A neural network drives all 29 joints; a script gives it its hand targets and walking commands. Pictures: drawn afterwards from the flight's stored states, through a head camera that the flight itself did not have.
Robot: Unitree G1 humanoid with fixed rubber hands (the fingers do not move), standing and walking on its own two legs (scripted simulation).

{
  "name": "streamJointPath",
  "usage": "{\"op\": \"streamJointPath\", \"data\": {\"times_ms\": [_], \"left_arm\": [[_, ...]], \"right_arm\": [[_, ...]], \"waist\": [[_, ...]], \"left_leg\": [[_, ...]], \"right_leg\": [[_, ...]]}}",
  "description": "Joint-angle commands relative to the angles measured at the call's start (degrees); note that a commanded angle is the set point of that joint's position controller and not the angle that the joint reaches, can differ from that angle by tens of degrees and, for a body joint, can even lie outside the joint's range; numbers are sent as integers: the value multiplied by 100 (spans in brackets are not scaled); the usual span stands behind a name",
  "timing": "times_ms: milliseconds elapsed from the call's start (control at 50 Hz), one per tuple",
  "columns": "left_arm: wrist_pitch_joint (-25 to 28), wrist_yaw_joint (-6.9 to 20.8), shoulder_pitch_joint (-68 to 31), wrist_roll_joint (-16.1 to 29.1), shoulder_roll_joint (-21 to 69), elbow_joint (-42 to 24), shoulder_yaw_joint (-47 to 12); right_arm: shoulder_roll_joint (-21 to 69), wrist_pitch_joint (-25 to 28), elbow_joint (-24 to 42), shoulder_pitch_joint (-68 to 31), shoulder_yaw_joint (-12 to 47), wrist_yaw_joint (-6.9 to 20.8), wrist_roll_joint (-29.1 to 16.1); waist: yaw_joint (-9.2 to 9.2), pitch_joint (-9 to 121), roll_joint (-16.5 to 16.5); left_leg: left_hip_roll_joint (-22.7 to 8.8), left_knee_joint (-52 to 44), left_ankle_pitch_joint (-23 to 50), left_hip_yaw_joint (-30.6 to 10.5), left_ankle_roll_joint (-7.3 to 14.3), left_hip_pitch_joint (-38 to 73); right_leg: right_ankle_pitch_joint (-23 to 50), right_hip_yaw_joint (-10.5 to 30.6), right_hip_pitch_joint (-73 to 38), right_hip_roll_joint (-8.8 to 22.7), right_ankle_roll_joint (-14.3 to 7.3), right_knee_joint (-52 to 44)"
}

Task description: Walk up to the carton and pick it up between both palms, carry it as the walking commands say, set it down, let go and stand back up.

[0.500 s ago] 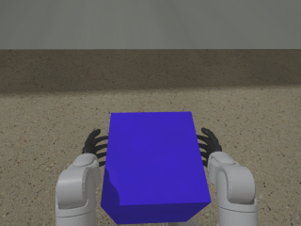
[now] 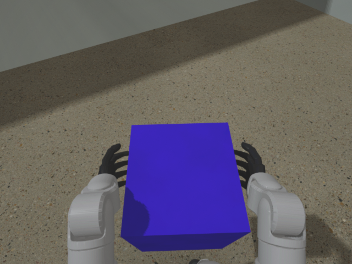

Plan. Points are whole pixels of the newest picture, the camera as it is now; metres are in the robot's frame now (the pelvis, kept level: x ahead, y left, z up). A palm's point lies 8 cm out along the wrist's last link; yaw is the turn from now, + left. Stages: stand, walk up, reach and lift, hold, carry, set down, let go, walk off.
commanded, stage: carry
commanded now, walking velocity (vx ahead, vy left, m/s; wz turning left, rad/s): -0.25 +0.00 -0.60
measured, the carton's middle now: (181, 193) +0.28 -0.02 +0.00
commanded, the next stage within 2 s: none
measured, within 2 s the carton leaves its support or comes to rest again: neither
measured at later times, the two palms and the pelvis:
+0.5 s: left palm out of the picture +0.10 +0.05 +0.08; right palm out of the picture +0.02 -0.23 +0.07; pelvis -0.20 -0.01 -0.01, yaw -18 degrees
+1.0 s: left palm out of the picture -0.08 +0.04 +0.08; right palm out of the picture -0.23 -0.21 +0.10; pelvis -0.39 +0.06 +0.01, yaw -35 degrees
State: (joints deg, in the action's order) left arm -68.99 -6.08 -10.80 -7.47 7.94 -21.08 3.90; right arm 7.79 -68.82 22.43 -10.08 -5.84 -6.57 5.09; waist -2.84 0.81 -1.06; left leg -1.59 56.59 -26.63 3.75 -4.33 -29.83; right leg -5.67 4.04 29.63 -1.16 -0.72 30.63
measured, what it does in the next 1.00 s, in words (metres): walks backwards, turning right: left foot, then right foot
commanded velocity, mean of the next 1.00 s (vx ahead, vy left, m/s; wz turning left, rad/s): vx -0.25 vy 0.00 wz -0.60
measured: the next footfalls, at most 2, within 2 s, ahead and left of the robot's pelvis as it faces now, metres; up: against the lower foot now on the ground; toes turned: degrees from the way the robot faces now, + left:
left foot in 0.10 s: -0.04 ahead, +0.11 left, +0.00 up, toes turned +2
right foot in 0.46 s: -0.20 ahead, -0.15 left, +0.00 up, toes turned -22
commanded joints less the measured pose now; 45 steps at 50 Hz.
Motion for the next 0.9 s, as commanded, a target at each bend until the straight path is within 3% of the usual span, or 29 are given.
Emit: {"op": "streamJointPath", "data": {"times_ms": [0, 40, 60, 80, 100, 120, 140, 160, 180, 240, 280, 360, 400, 420, 440, 460, 480, 520, 560, 620, 700, 740, 760, 780, 800, 820, 840, 860, 880], "left_arm": [[42, 1449, -2057, 2186, 5155, -537, -3729], [23, 1465, -2161, 2229, 5161, -550, -3825], [15, 1466, -2239, 2270, 5179, -548, -3886], [6, 1465, -2313, 2304, 5192, -530, -3947], [-11, 1481, -2341, 2311, 5209, -534, -3978], [-29, 1516, -2803, 2415, 5115, -827, -4103], [16, 1500, -3040, 2494, 5379, -928, -4221], [31, 1548, -3134, 2607, 5462, -846, -4233], [32, 1564, -3188, 2723, 5563, -804, -4282], [-24, 1490, -3004, 2751, 5377, -567, -4250], [-59, 1454, -2911, 2810, 5296, -613, -4271], [-182, 1482, -2668, 2749, 5116, -344, -4183], [-213, 1537, -2549, 2720, 5191, -149, -4119], [-227, 1565, -2529, 2693, 5256, -32, -4080], [-232, 1601, -2453, 2680, 5324, 72, -4037], [-125, 1619, -2171, 2519, 5394, 286, -3883], [-17, 1637, -2570, 2630, 5516, -141, -3989], [57, 1621, -2670, 2589, 5567, -316, -3951], [110, 1543, -2725, 2496, 5634, -506, -3849], [119, 1453, -2355, 2301, 5400, -652, -3717], [47, 1405, -1993, 2153, 5219, -578, -3697], [28, 1405, -2080, 2170, 5190, -586, -3781], [18, 1404, -2133, 2202, 5189, -587, -3833], [8, 1401, -2198, 2235, 5192, -573, -3878], [-8, 1415, -2216, 2240, 5165, -584, -3902], [-32, 1461, -2632, 2366, 5113, -803, -4051], [13, 1444, -2902, 2458, 5320, -956, -4159], [19, 1500, -2967, 2567, 5405, -834, -4184], [22, 1531, -3002, 2710, 5519, -826, -4271]], "right_arm": [[5615, -14, 230, -2501, 4348, 1554, -2387], [5619, -17, 67, -2312, 4257, 1566, -2296], [5633, -10, -15, -2199, 4200, 1569, -2234], [5639, -4, -90, -2134, 4148, 1581, -2177], [5611, 14, -190, -2120, 4098, 1604, -2142], [5664, 85, -224, -2179, 4024, 1613, -2125], [5697, 79, 115, -2382, 4038, 1612, -2214], [5651, 79, 255, -2612, 4024, 1614, -2236], [5598, 83, 392, -2753, 4014, 1625, -2221], [5344, 24, 233, -2568, 3661, 1589, -2063], [5274, -12, 165, -2233, 3570, 1572, -1999], [5188, -74, -121, -1866, 3522, 1512, -1802], [5224, -71, -269, -1878, 3564, 1503, -1760], [5228, -64, -363, -1874, 3585, 1515, -1748], [5190, -42, -391, -1956, 3634, 1522, -1734], [5346, -35, -34, -2274, 3852, 1531, -1854], [5624, 31, 77, -2678, 4066, 1510, -1995], [5811, 124, 218, -2872, 4249, 1535, -2280], [5893, 145, 546, -3173, 4413, 1561, -2546], [5752, 93, 640, -3072, 4473, 1550, -2652], [5612, -7, 382, -2656, 4407, 1563, -2502], [5583, -23, 224, -2438, 4338, 1581, -2405], [5589, -23, 139, -2294, 4285, 1588, -2340], [5607, -21, 52, -2190, 4235, 1597, -2277], [5606, -13, -60, -2139, 4190, 1618, -2248], [5607, 50, -220, -2160, 4059, 1643, -2215], [5634, 71, 105, -2380, 4089, 1646, -2320], [5619, 73, 179, -2496, 4056, 1635, -2312], [5566, 89, 354, -2613, 4066, 1629, -2297]], "waist": [[395, 2315, -1104], [351, 2362, -1315], [277, 2474, -1282], [237, 2492, -969], [210, 2353, 126], [176, 1961, 2117], [287, 1481, 1577], [300, 1437, 809], [301, 1326, 654], [357, 1403, 1120], [332, 1678, 1289], [210, 1991, 1746], [275, 1973, 1559], [276, 1843, 1038], [338, 1850, 174], [431, 1854, -2108], [386, 2006, -1730], [330, 2062, -954], [333, 2156, -962], [375, 2178, -929], [400, 2306, -1107], [356, 2321, -1326], [290, 2392, -1342], [225, 2516, -1050], [213, 2458, -210], [148, 2067, 1987], [294, 1493, 1773], [318, 1543, 1060], [323, 1541, 758]], "left_leg": [[181, -1096, -232, -51, 182, 582], [399, -2239, -236, 168, 334, 1304], [379, -3143, 208, 364, 405, 1989], [32, -3811, 583, 181, 473, 2821], [-1087, -4045, 473, -857, 845, 3376], [-2887, -3943, 1799, -2240, 1756, 2246], [-3100, -3924, 3059, -1569, 1772, 1657], [-2634, -3816, 2993, -893, 1501, 1204], [-2176, -3735, 2788, -317, 1218, 933], [-1549, -3056, 3985, 470, 995, 1607], [-1632, -2715, 4872, 426, 1002, 2118], [-2042, -2579, 5002, -8, 1014, 2498], [-1978, -2205, 4764, 181, 758, 2407], [-1807, -1746, 4133, 390, 465, 1857], [-1552, -1215, 2212, 391, 134, 519], [-544, -414, -1043, 721, -218, -1077], [-679, 735, -1334, -98, -137, -801], [-478, 1260, -475, -221, -52, -776], [-425, 1465, 235, -170, -81, -768], [-223, 795, 310, -112, -93, -519], [93, -804, -212, -34, 154, 428], [344, -2007, -346, 184, 338, 1164], [411, -2895, -46, 378, 447, 1723], [156, -3781, 512, 303, 523, 2515], [-673, -3964, 403, -566, 742, 3215], [-2560, -3953, 1255, -2276, 1645, 2352], [-3156, -3882, 3218, -1735, 1770, 1791], [-2760, -3647, 3853, -1103, 1554, 1505], [-2334, -3444, 4031, -499, 1282, 1353]], "right_leg": [[610, 1620, -1847, 1441, -465, -1238], [789, 1572, -1751, 1258, -213, -1482], [874, 1325, -1583, 1063, 67, -1490], [618, 1025, -988, 813, 336, -1289], [-478, 460, 120, 207, 632, -546], [-2754, -469, 767, -336, 542, 1904], [-2705, -428, 838, 127, 378, 3352], [-2291, -356, 501, 157, 295, 3987], [-1785, -379, 440, 238, 288, 4390], [-1327, -692, 576, 199, 458, 4093], [-1802, -1002, 411, 198, 518, 3099], [-2173, -1275, -211, 81, 372, 1370], [-1200, -1256, -707, 111, 291, -237], [-656, -881, -1186, 335, 301, -956], [777, 75, -2061, 1097, 198, -1001], [4038, 2073, -2544, 2642, -778, -642], [4863, 1636, -2304, 2358, -883, -296], [3255, 801, -1926, 1851, -531, -319], [1797, 552, -1769, 1509, -357, -460], [372, 920, -1770, 1431, -419, -840], [-37, 1361, -1681, 1465, -452, -1327], [273, 1364, -1611, 1303, -222, -1603], [517, 1216, -1564, 1142, 26, -1666], [442, 977, -1211, 920, 283, -1458], [-266, 628, -173, 484, 503, -904], [-2510, -294, 757, -362, 507, 1350], [-2766, -385, 1018, 47, 338, 2893], [-2447, -259, 645, 109, 227, 3637], [-2024, -282, 535, 128, 213, 4067]]}}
